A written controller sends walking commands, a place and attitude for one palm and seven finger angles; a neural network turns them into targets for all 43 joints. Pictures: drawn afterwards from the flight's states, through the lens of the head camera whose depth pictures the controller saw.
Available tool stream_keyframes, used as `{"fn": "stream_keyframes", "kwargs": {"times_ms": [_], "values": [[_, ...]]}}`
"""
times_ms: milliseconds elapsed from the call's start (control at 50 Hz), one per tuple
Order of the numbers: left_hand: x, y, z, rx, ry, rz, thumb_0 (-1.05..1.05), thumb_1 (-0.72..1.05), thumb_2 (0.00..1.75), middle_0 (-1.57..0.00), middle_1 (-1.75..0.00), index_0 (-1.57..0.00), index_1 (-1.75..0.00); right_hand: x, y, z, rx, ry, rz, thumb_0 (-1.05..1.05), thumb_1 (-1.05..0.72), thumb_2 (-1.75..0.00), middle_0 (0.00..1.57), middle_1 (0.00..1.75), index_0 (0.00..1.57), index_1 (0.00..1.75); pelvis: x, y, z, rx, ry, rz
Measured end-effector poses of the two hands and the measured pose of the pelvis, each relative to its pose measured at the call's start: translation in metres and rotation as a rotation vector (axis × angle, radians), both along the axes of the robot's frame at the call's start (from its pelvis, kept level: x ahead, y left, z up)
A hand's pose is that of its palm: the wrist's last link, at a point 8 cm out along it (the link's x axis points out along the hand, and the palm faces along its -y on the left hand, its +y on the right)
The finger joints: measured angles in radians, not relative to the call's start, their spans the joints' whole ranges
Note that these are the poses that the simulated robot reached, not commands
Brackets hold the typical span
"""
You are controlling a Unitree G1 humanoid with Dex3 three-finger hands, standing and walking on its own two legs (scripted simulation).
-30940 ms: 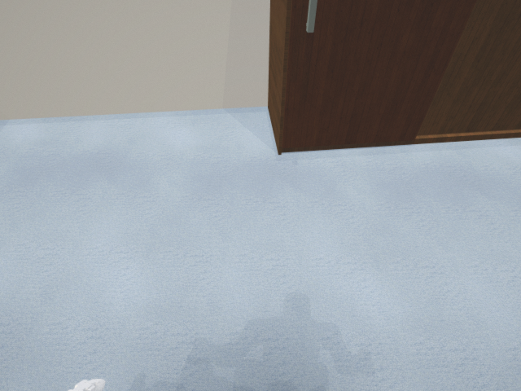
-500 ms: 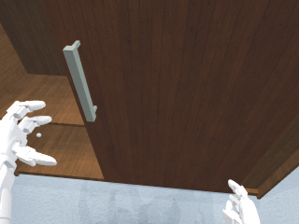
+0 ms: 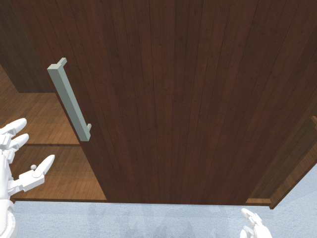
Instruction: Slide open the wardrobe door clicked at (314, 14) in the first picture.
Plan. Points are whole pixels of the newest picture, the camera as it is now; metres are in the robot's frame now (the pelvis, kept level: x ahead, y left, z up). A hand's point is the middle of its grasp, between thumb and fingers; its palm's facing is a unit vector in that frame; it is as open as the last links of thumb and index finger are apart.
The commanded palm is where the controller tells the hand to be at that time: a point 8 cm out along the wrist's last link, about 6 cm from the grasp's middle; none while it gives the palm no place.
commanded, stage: draw the hand back to the body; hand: left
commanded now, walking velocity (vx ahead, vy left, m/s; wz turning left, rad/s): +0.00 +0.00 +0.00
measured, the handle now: (75, 103) +0.46 +0.33 +0.10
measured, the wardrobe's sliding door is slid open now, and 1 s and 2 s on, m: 0.64 0.64 0.64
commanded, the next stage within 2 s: step back with the hand held close in 0.52 s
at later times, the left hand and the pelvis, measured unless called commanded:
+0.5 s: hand (52, 172) +0.18 +0.23 +0.16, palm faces +0.50 -0.79 -0.37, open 7.4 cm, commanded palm +0.14 +0.27 +0.17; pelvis +0.01 -0.03 +0.00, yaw +1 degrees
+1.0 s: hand (29, 186) +0.15 +0.26 +0.16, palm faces +0.40 -0.78 -0.48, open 7.4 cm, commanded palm +0.11 +0.30 +0.17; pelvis -0.03 +0.00 -0.01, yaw +0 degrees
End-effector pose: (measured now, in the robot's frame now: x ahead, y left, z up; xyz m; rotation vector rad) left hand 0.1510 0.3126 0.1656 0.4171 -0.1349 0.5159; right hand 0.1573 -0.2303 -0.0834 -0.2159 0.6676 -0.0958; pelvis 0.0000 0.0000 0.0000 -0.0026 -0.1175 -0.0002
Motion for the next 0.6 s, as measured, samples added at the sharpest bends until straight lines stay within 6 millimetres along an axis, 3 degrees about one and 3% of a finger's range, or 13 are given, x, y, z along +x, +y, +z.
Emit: {"fn": "stream_keyframes", "kwargs": {"times_ms": [140, 280, 600], "values": [[-0.008, -0.024, 0.005, 0.023, 0.002, -0.032, 0.0, 0.58, 0.75, -0.22, -0.49, -0.22, -0.49, 0.012, -0.017, 0.003, -0.001, -0.03, -0.014, 0.01, -0.9, -0.9, 0.2, 0.3, 0.2, 0.3, 0.006, -0.011, -0.001, 0.004, -0.002, 0.001], [-0.013, -0.04, 0.008, 0.035, -0.002, -0.037, 0.0, 0.79, 0.85, -0.22, -0.37, -0.21, -0.37, 0.028, -0.021, 0.004, 0.014, -0.054, 0.002, 0.01, -0.9, -0.9, 0.2, 0.3, 0.2, 0.3, 0.01, -0.023, -0.002, 0.009, -0.002, 0.008], [-0.01, -0.052, 0.008, 0.03, 0.005, -0.02, 0.01, 0.89, 0.9, -0.21, -0.31, -0.21, -0.31, 0.038, -0.024, -0.002, 0.036, -0.036, 0.022, 0.01, -0.9, -0.9, 0.2, 0.3, 0.2, 0.3, 0.014, -0.036, -0.003, 0.017, -0.002, 0.014]]}}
